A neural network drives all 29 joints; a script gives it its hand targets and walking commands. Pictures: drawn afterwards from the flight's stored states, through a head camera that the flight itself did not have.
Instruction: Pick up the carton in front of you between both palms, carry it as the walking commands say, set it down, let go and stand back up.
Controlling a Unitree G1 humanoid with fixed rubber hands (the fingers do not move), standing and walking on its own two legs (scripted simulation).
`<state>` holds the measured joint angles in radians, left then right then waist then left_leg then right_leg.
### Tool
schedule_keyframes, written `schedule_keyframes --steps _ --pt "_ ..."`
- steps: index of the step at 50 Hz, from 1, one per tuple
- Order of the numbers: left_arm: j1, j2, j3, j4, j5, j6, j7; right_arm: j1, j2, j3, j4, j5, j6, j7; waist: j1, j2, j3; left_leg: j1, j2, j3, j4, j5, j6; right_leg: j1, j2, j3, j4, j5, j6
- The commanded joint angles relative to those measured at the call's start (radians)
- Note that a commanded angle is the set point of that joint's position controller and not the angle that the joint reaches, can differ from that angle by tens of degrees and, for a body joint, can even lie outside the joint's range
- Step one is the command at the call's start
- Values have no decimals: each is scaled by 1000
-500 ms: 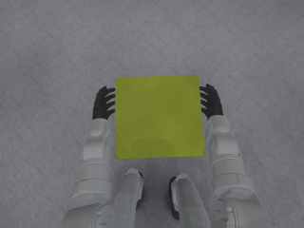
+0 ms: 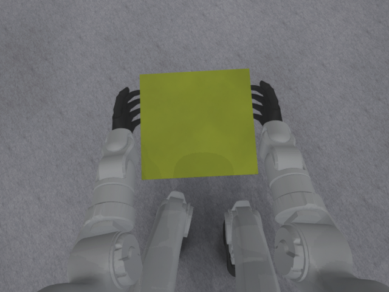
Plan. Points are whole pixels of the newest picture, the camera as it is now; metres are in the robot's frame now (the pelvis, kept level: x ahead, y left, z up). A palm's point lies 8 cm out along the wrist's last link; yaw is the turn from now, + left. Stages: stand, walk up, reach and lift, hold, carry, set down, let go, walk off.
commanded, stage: set down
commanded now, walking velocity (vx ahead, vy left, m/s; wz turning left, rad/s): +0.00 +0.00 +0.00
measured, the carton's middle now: (197, 134) +0.43 +0.05 -0.18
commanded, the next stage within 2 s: none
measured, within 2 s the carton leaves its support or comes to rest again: rests again in 1.82 s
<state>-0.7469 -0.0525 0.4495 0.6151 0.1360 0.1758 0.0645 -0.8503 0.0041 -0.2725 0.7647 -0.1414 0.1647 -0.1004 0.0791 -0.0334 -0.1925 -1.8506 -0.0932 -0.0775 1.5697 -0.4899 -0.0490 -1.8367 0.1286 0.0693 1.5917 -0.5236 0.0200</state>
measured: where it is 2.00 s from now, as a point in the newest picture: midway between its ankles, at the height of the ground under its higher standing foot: (202, 250)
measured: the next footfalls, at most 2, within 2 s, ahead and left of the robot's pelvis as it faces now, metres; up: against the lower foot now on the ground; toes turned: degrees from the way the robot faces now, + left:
none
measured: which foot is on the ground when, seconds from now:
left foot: down 0.00-1.00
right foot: down 0.00-1.00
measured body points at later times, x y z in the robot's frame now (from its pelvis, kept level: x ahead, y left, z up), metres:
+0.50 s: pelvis -0.03 +0.00 -0.11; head +0.29 +0.02 +0.20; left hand +0.44 +0.22 -0.26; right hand +0.50 -0.07 -0.26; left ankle +0.09 +0.13 -0.51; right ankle +0.07 -0.11 -0.51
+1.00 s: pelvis -0.03 +0.00 -0.16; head +0.31 +0.01 +0.13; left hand +0.45 +0.23 -0.32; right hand +0.52 -0.07 -0.33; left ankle +0.09 +0.13 -0.51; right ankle +0.07 -0.11 -0.51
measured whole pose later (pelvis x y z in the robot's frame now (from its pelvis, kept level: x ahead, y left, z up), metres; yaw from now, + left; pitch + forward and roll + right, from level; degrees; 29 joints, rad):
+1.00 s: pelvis -0.03 +0.00 -0.16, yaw +0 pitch +41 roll +2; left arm -1.13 0.10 0.46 0.84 0.04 0.17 0.11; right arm -1.34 -0.19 -0.13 1.10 -0.03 0.15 -0.14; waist 0.12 -0.04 0.15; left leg -2.28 -0.11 -0.05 2.11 -0.56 -0.08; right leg -2.27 0.18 0.05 2.14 -0.59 0.05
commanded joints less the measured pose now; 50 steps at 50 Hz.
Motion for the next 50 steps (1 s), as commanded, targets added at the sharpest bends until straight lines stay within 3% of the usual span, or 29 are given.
schedule_keyframes --steps 1,20,30,34,36,39,50 --pt "-634 -817 -550 -35 -103 -15 -178 -598 903 481 -60 87 -41 135 45 -39 -981 514 -76 118 -37 343 -18 475 72 -66 -75 279 12" --pt "-923 -714 -428 54 -97 6 -178 -884 769 367 109 99 -24 138 87 -45 -912 312 -57 153 191 270 -26 184 77 -105 174 156 0" --pt "-1067 -646 -447 42 -159 -8 -187 -1018 718 418 133 169 -37 138 112 -61 -949 271 -36 168 315 308 -28 156 64 -111 308 187 0" --pt "-1134 -665 -499 -26 -218 -16 -193 -1069 742 478 72 224 -43 137 131 -77 -1040 272 -33 174 356 359 -29 211 58 -109 362 248 -1" --pt "-1130 -674 -517 -28 -237 -15 -198 -1076 766 504 35 238 -41 138 121 -99 -1019 287 -33 165 367 391 -21 184 64 -121 378 284 2" --pt "-1068 -681 -511 27 -228 -15 -206 -1027 783 493 73 233 -44 146 126 -80 -917 263 -36 160 381 413 -19 122 67 -118 384 286 -1" --pt "-1040 -626 -402 142 -163 -28 -230 -977 705 376 219 162 -60 170 106 -62 -679 88 -35 159 405 319 -11 -21 64 -99 386 217 -24"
